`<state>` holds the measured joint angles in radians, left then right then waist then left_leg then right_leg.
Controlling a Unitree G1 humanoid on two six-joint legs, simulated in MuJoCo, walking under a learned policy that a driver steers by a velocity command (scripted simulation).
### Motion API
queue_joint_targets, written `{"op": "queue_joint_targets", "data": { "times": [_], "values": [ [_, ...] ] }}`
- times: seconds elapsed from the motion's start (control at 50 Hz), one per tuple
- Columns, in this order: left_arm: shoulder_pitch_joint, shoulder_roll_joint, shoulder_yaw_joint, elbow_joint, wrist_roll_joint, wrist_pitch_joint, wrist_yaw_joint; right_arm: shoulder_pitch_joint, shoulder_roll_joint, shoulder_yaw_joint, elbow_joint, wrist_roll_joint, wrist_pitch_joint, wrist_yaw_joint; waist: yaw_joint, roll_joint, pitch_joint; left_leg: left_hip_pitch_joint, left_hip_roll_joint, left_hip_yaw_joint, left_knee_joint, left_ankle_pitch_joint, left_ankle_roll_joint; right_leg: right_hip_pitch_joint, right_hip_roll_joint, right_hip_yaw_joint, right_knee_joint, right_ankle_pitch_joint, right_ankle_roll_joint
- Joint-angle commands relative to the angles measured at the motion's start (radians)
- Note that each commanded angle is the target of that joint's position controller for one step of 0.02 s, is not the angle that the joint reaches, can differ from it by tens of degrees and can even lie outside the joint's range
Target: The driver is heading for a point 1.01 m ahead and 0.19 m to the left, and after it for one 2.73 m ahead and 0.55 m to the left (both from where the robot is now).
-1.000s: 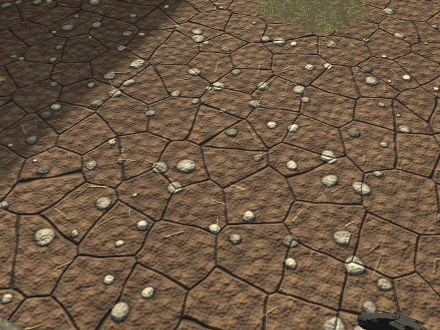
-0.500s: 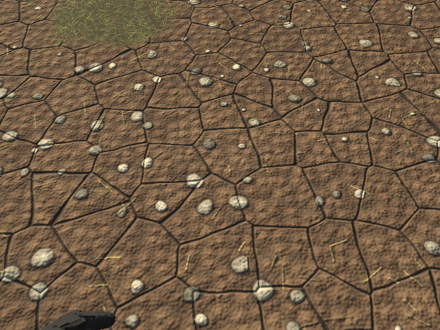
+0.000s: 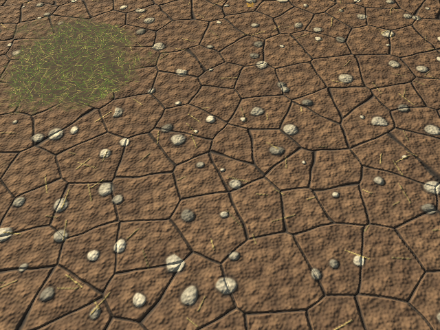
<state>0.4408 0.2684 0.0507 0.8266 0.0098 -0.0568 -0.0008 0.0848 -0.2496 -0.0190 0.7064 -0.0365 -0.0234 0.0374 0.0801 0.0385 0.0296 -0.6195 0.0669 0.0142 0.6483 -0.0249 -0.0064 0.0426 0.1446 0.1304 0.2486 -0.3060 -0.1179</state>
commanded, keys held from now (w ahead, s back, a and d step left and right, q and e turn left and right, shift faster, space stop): w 0.80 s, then w+q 0.20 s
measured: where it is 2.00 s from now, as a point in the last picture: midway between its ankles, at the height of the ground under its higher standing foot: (225, 165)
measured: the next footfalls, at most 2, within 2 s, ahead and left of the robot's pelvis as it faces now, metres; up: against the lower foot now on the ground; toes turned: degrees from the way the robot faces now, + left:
left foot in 0.08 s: +0.22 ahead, +0.11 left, +0.00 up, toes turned +0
right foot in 0.62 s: +0.50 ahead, -0.09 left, +0.00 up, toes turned -5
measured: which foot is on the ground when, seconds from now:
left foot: up 0.00-0.06, down 0.08-0.62, up 0.64-1.00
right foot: down 0.00-0.10, up 0.12-0.60, down 0.62-1.00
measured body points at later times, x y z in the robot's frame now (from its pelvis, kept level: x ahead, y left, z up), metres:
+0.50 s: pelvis +0.27 +0.03 +0.01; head +0.30 +0.04 +0.46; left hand +0.46 +0.25 -0.10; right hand +0.23 -0.22 -0.13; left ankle +0.18 +0.11 -0.74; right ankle +0.42 -0.11 -0.70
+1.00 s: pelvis +0.54 -0.02 +0.01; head +0.55 -0.03 +0.46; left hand +0.50 +0.24 -0.13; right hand +0.67 -0.27 -0.12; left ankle +0.68 +0.13 -0.68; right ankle +0.46 -0.08 -0.74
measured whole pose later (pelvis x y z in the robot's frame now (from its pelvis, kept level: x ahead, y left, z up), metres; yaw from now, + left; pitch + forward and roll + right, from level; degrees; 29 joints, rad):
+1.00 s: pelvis +0.54 -0.02 +0.01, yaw +2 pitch +0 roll -1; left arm 0.42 0.22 0.03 0.97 0.01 -0.09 0.00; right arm 0.17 -0.25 -0.04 0.87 -0.02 -0.02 0.04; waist 0.03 0.05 0.03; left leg -0.66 0.07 -0.02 0.82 -0.03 0.03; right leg 0.04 0.08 -0.13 0.17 -0.22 -0.09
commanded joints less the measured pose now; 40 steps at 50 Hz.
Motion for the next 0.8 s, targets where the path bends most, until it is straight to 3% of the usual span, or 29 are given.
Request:
{"op": "queue_joint_targets", "data": {
  "times": [0.02, 0.06, 0.08, 0.1, 0.12, 0.14, 0.16, 0.18, 0.24, 0.28, 0.36, 0.44, 0.5, 0.56, 0.58, 0.6, 0.62, 0.64, 0.66, 0.68, 0.7, 0.72, 0.74, 0.8],
  "values": [
    [0.031, 0.165, 0.035, -0.027, 0.007, -0.011, 0.014, -0.093, -0.093, -0.023, -0.096, 0.005, -0.029, -0.001, -0.019, -0.109, 0.034, 0.056, -0.04, 0.014, -0.084, -0.057, 0.046, 0.015, -0.315, 0.132, 0.035, 0.681, -0.067],
    [0.001, 0.181, 0.035, -0.021, 0.01, -0.014, 0.014, 0.077, -0.126, -0.041, -0.041, 0.008, -0.036, -0.019, -0.097, -0.108, -0.043, 0.296, -0.108, 0.042, -0.138, -0.134, 0.083, 0.0, -0.285, 0.095, 0.211, 0.933, -0.035],
    [-0.01, 0.173, 0.03, -0.019, 0.008, -0.016, 0.01, 0.223, -0.15, -0.052, 0.0, 0.002, -0.045, -0.033, -0.169, -0.075, -0.126, 0.501, -0.08, 0.019, -0.184, -0.101, 0.113, -0.069, -0.24, 0.051, 0.399, 0.89, -0.017],
    [-0.002, 0.111, 0.011, -0.05, 0.005, -0.022, 0.007, 0.39, -0.222, -0.067, 0.015, -0.02, -0.051, -0.05, -0.224, 0.027, -0.267, 0.742, 0.151, -0.235, -0.192, -0.219, 0.168, -0.236, -0.182, 0.009, 0.692, 0.565, 0.002],
    [0.135, 0.053, 0.004, -0.05, -0.026, -0.018, 0.003, 0.396, -0.305, -0.092, 0.033, -0.023, -0.043, -0.044, -0.147, 0.265, -0.334, 0.912, 0.374, -0.717, -0.313, -0.242, 0.308, -0.548, 0.01, -0.066, 0.993, -0.196, 0.043],
    [0.06, 0.132, 0.014, -0.035, 0.015, -0.011, 0.01, 0.327, -0.21, -0.074, 0.027, 0.014, -0.034, -0.032, -0.136, 0.075, -0.214, 0.802, 0.326, -0.738, -0.363, -0.326, 0.288, -0.639, -0.056, 0.008, 1.049, -0.167, 0.027],
    [-0.021, 0.127, 0.015, -0.048, 0.014, -0.012, 0.001, 0.242, -0.15, -0.059, 0.018, 0.021, -0.034, -0.028, -0.113, 0.009, -0.091, 0.668, 0.288, -0.561, -0.377, -0.306, 0.268, -0.644, -0.097, 0.003, 1.02, -0.079, 0.028],
    [-0.062, 0.109, 0.008, -0.055, 0.014, -0.012, -0.006, 0.203, -0.113, -0.05, 0.022, 0.014, -0.038, -0.024, -0.1, -0.022, -0.043, 0.584, 0.237, -0.449, -0.404, -0.205, 0.243, -0.625, -0.13, -0.013, 0.972, -0.033, 0.031],
    [-0.049, 0.082, 0.0, -0.042, 0.03, 0.015, -0.024, 0.217, -0.094, -0.039, 0.061, 0.022, -0.059, -0.026, -0.059, 0.045, -0.028, 0.483, 0.149, -0.267, -0.452, 0.006, 0.205, -0.55, -0.172, -0.06, 0.885, 0.002, 0.058],
    [-0.074, 0.07, -0.004, -0.046, 0.034, 0.023, -0.03, 0.251, -0.108, -0.043, 0.088, 0.03, -0.073, -0.022, -0.054, 0.04, -0.02, 0.484, 0.139, -0.218, -0.481, 0.066, 0.218, -0.585, -0.189, -0.085, 0.85, 0.032, 0.074],
    [-0.252, 0.055, -0.016, -0.096, 0.031, 0.024, -0.036, 0.305, -0.11, -0.043, 0.129, 0.034, -0.071, -0.02, -0.085, 0.029, 0.032, 0.513, 0.105, -0.138, -0.536, 0.096, 0.216, -0.698, -0.234, -0.134, 0.683, 0.169, 0.106],
    [-0.392, 0.027, -0.033, -0.131, 0.022, 0.017, -0.04, 0.362, -0.121, -0.045, 0.166, 0.033, -0.071, -0.02, -0.123, 0.032, 0.039, 0.544, 0.087, -0.078, -0.522, 0.178, 0.193, -0.65, -0.218, -0.177, 0.462, 0.284, 0.11],
    [-0.456, 0.037, -0.033, -0.148, 0.019, 0.013, -0.036, 0.399, -0.13, -0.045, 0.191, 0.027, -0.067, -0.025, -0.139, 0.034, 0.047, 0.611, 0.119, -0.081, -0.49, 0.23, 0.188, -0.625, -0.199, -0.188, 0.373, 0.282, 0.089],
    [-0.447, 0.056, -0.026, -0.15, 0.021, 0.006, -0.029, 0.388, -0.144, -0.048, 0.208, 0.021, -0.06, -0.035, -0.116, 0.037, 0.045, 0.68, 0.156, -0.085, -0.42, 0.362, 0.176, -0.569, -0.175, -0.191, 0.314, 0.191, 0.048],
    [-0.395, 0.066, -0.02, -0.133, 0.024, 0.002, -0.024, 0.374, -0.152, -0.05, 0.21, 0.019, -0.058, -0.038, -0.088, 0.04, 0.02, 0.689, 0.154, -0.075, -0.351, 0.485, 0.164, -0.491, -0.149, -0.199, 0.288, 0.151, 0.031],
    [-0.281, 0.077, -0.011, -0.094, 0.029, -0.005, -0.017, 0.36, -0.156, -0.05, 0.214, 0.021, -0.053, -0.039, -0.035, 0.026, -0.039, 0.68, 0.13, -0.049, -0.214, 0.58, 0.148, -0.349, -0.117, -0.215, 0.232, 0.154, 0.009],
    [-0.117, 0.113, 0.006, -0.039, 0.042, -0.016, -0.007, 0.36, -0.142, -0.044, 0.21, 0.024, -0.051, -0.039, 0.027, -0.007, -0.138, 0.581, 0.087, -0.013, -0.018, 0.505, 0.128, -0.118, -0.146, -0.178, 0.211, 0.166, -0.024],
    [0.037, 0.205, 0.03, -0.02, 0.067, -0.022, 0.007, 0.378, -0.076, -0.024, 0.164, 0.042, -0.055, -0.036, 0.065, -0.148, -0.28, 0.324, 0.009, 0.04, 0.312, 0.134, 0.096, 0.166, -0.412, 0.141, 0.185, 0.052, -0.099],
    [0.047, 0.257, 0.048, -0.007, 0.045, -0.009, 0.003, 0.465, -0.048, -0.024, 0.169, 0.047, -0.051, -0.035, 0.02, -0.306, -0.35, 0.066, -0.15, 0.011, 0.566, -0.522, 0.08, 0.282, -0.585, 0.539, 0.061, 0.05, -0.201],
    [-0.035, 0.187, 0.035, -0.011, 0.011, -0.002, -0.002, 0.373, -0.134, -0.046, 0.173, 0.02, -0.042, -0.04, 0.0, -0.138, -0.207, -0.017, -0.081, -0.081, 0.611, -0.458, 0.094, 0.171, -0.523, 0.457, 0.039, -0.016, -0.165],
    [-0.121, 0.131, 0.02, -0.021, 0.005, -0.004, -0.005, 0.314, -0.116, -0.044, 0.155, 0.022, -0.048, -0.032, -0.031, -0.107, -0.088, -0.018, -0.043, -0.077, 0.573, -0.366, 0.096, 0.029, -0.483, 0.318, 0.006, 0.028, -0.142],
    [-0.165, 0.091, 0.01, -0.021, 0.009, -0.011, -0.008, 0.29, -0.094, -0.039, 0.154, 0.024, -0.048, -0.027, -0.057, -0.09, -0.041, 0.018, -0.01, -0.068, 0.516, -0.31, 0.093, -0.063, -0.432, 0.221, -0.033, 0.1, -0.111],
    [-0.175, 0.073, 0.004, -0.011, 0.006, -0.017, -0.007, 0.293, -0.086, -0.038, 0.161, 0.013, -0.038, -0.023, -0.081, -0.106, -0.013, 0.06, 0.008, -0.059, 0.477, -0.289, 0.081, -0.13, -0.392, 0.15, -0.056, 0.17, -0.088],
    [-0.135, 0.071, 0.004, 0.027, -0.001, -0.04, -0.006, 0.3, -0.058, -0.033, 0.172, 0.0, -0.012, -0.006, -0.109, -0.105, -0.016, 0.104, 0.02, -0.033, 0.435, -0.24, 0.05, -0.182, -0.353, 0.053, -0.103, 0.3, -0.087]
  ]
}}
